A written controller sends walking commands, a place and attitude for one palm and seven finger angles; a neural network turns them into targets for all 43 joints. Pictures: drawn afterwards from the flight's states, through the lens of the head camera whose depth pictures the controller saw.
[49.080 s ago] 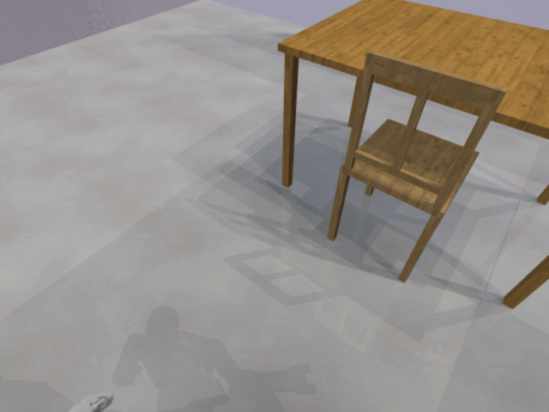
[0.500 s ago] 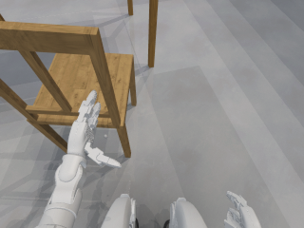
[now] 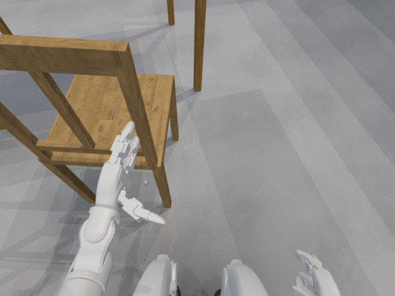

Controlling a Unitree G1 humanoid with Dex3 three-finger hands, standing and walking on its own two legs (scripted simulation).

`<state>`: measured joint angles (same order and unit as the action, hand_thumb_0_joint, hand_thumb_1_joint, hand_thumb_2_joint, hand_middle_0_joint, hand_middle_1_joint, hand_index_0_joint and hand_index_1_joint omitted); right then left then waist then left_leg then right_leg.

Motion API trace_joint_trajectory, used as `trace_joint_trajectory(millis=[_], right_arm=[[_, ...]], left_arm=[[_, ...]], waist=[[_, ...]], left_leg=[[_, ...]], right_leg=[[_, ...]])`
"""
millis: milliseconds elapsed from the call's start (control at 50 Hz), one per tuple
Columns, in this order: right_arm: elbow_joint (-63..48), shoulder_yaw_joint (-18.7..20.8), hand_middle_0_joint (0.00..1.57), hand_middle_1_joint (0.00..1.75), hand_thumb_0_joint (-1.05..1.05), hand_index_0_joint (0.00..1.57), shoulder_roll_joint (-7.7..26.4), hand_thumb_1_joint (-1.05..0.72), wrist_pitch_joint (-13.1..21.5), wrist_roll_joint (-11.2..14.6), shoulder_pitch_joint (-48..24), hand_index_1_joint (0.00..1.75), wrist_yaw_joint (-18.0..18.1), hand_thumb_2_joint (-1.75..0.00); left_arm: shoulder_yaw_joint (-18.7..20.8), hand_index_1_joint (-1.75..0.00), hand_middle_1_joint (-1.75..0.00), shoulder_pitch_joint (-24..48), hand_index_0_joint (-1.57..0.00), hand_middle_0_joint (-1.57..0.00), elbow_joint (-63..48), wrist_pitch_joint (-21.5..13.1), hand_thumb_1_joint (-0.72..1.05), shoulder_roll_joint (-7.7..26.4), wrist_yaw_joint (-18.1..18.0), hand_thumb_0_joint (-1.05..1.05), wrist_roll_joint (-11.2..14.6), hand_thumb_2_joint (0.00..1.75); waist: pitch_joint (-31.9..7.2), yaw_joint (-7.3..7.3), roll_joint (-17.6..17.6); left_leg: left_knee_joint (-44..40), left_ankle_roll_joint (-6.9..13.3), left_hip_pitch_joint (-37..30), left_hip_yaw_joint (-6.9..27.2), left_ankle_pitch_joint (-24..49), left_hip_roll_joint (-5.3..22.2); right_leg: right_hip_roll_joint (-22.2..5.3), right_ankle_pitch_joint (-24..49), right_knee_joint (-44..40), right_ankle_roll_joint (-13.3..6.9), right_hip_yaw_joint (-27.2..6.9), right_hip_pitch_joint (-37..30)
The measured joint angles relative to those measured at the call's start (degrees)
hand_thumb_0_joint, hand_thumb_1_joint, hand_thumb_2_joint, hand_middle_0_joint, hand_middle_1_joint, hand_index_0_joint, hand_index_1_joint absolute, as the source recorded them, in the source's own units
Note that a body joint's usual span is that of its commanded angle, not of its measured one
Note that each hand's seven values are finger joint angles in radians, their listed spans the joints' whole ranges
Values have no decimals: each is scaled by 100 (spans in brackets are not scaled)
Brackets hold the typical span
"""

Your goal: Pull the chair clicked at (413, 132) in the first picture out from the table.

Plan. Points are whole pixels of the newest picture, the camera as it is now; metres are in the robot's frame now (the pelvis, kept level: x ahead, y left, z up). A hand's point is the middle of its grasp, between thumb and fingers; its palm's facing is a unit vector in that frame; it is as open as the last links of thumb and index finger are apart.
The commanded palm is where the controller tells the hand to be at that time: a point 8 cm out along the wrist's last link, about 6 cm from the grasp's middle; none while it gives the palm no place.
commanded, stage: aim the fingers beside a spindle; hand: left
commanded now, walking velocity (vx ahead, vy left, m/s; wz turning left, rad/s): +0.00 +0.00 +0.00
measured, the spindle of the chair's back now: (68, 115) +0.49 +0.32 +0.01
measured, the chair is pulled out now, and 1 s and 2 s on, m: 0.47 0.47 0.47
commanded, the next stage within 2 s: none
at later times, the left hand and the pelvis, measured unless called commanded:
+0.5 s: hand (148, 176) +0.35 +0.12 +0.00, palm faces -0.07 -1.00 +0.00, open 16.9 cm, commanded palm +0.33 +0.19 +0.02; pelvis +0.00 -0.01 -0.01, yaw +0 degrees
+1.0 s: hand (132, 168) +0.35 +0.14 +0.03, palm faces -0.04 -1.00 -0.05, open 16.9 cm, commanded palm +0.33 +0.19 +0.02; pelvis +0.00 +0.00 +0.00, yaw +0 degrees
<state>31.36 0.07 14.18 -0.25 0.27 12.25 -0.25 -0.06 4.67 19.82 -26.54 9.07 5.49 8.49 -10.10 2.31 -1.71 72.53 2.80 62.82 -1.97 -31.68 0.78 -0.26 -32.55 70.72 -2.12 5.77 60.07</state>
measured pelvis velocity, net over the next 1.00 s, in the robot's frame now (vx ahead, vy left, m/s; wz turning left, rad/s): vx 0.00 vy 0.00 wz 0.00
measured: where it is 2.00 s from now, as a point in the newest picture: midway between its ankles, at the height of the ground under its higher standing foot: outside the picture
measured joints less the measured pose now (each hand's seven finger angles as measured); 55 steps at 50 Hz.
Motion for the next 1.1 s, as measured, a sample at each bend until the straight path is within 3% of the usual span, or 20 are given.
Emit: trace_joint_trajectory(millis=[100, 220, 320, 420, 500, 580, 680, 780, 860, 960, 1100], right_arm=[[-76, -35, 20, 30, 1, 20, -31, -91, -58, -24, -100, 30, -23, -90], [-80, -63, 20, 30, 1, 20, -73, -91, -79, -12, -98, 30, -2, -90], [37, -55, 20, 30, 1, 20, -27, -91, -38, 33, -7, 30, 30, -90], [70, -91, 20, 30, 1, 20, -6, -91, -33, 41, -5, 30, 55, -90], [-9, -67, 20, 30, 1, 20, -49, -91, -32, -5, -37, 30, 61, -90], [-19, -21, 20, 30, 1, 20, -78, -91, -36, -24, 10, 30, 41, -90], [62, -36, 20, 30, 1, 20, -4, -91, -62, 54, 118, 30, 8, -90], [53, -66, 20, 30, 1, 20, 41, -91, -10, 88, 90, 30, 54, -90], [9, -15, 20, 30, 1, 20, -3, -91, 89, 9, -24, 30, 90, -90], [30, -2, 20, 30, 1, 20, -21, -91, 72, -43, -104, 30, 22, -90], [-73, -114, 20, 30, 1, 20, -22, -91, -106, 78, -29, 30, -20, -90]], left_arm=[[185, -8, -8, 277, -7, -6, 362, 28, -50, 25, -180, -2, -164, 30], [519, -8, -8, 325, -7, -6, 376, 37, -50, 242, -137, -2, 9, 30], [306, -8, -8, 256, -6, -5, 200, 25, -50, 248, 82, -2, 152, 30], [151, -8, -8, 497, -6, -6, 625, 158, -51, 76, 152, -1, 57, 30], [428, -8, -8, 566, -7, -6, 679, 169, -50, 87, -11, -2, -29, 30], [728, -8, -8, 399, -7, -6, 319, -2, -50, 271, -124, -2, 37, 30], [643, -8, -8, 233, -6, -6, 320, 24, -50, 418, 177, -2, 246, 30], [348, -8, -8, 226, -6, -5, 693, 244, -50, 212, 441, -1, 313, 30], [297, -8, -8, 95, -6, -6, 290, 100, -50, 77, 214, -2, 156, 30], [400, -8, -8, 246, -7, -6, -35, -168, -50, 205, -121, -2, -20, 30], [393, -8, -8, 613, -6, -5, 848, 418, -50, 246, 167, -1, 151, 30]], waist=[[8, 39, 52], [60, 19, 60], [35, -46, -36], [-5, 18, -6], [39, 126, 68], [56, 119, 78], [-14, -1, -33], [-24, 9, -12], [42, 77, 66], [28, 59, 25], [-11, 19, -22]], left_leg=[[75, -19, 85, -23, -3, 13], [129, -55, 147, 6, -7, 44], [62, -63, 75, 68, 14, 23], [59, -60, 125, 58, 23, 18], [137, -70, 214, 8, -14, 61], [115, -78, 157, -22, -36, 84], [-34, -63, -6, 23, -6, 47], [-7, -37, 55, 62, -3, 13], [101, -29, 147, 41, -44, 31], [113, -10, 119, 10, -53, 23], [58, 24, 137, 1, -7, -5]], right_leg=[[6, -18, 118, -30, -21, 116], [35, -24, 169, -68, 6, 177], [25, -10, 65, -68, 65, 63], [19, -8, 78, -70, 54, 123], [54, -27, 177, -85, 4, 251], [79, -35, 165, -85, -29, 217], [58, -9, -20, -58, 10, 12], [27, -13, -22, -41, 49, 37], [38, -35, 77, -34, 29, 135], [29, -37, 95, -8, -3, 117], [4, 1, 45, 17, -11, 131]])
